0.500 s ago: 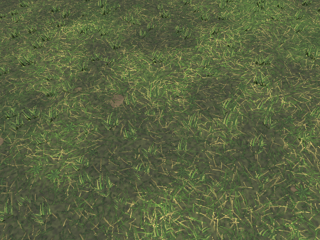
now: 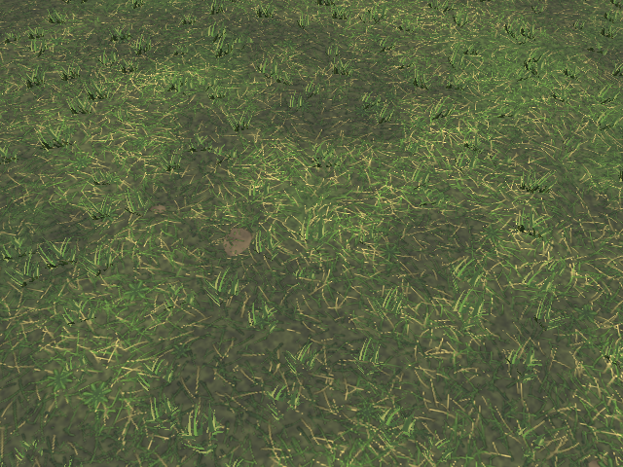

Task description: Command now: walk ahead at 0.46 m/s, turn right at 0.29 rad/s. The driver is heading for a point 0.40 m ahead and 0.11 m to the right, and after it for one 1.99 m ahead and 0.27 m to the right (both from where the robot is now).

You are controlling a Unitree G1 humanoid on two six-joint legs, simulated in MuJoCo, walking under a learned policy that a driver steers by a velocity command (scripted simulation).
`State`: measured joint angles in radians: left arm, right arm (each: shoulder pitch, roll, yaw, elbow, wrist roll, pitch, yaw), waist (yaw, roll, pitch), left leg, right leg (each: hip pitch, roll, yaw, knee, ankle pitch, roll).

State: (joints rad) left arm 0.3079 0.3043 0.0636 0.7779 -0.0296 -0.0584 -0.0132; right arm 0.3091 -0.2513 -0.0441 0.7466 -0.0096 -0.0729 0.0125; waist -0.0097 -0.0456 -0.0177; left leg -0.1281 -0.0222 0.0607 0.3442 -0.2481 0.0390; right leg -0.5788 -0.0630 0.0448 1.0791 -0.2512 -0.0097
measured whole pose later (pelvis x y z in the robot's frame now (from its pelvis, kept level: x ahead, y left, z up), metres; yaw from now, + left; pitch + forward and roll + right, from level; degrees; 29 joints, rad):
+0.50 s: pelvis +0.25 -0.07 -0.01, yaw -17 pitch +2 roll +0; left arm 0.22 0.30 0.06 0.66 0.00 -0.04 -0.02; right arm 0.16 -0.32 -0.05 0.69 -0.01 -0.08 -0.02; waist 0.01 0.02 0.09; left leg -0.58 0.08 -0.08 1.14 -0.37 -0.05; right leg -0.32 0.12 0.05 0.43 -0.13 -0.11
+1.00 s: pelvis +0.39 -0.07 -0.01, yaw -14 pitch +2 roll -1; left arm 0.13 0.29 0.05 0.74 -0.01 0.03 0.03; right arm 0.19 -0.28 -0.06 0.68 0.00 0.01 -0.02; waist -0.02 0.01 0.05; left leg -0.40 -0.05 -0.13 0.46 -0.09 0.01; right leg -0.38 0.06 0.08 0.83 -0.48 0.06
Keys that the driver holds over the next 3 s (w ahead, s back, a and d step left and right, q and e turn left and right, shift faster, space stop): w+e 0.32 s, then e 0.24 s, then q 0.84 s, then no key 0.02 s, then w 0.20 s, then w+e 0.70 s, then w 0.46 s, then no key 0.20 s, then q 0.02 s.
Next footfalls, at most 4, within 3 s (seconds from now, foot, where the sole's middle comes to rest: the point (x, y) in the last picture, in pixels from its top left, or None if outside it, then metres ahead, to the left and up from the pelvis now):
0.30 right None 0.32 -0.15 -0.78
0.74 left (309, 458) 0.54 0.00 -0.78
1.10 right None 0.41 -0.21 -0.78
1.56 left None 0.41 0.05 -0.78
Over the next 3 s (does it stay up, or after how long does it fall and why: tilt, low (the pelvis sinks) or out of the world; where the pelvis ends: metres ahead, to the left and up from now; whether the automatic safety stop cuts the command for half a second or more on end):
stays up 1.11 -0.16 -0.01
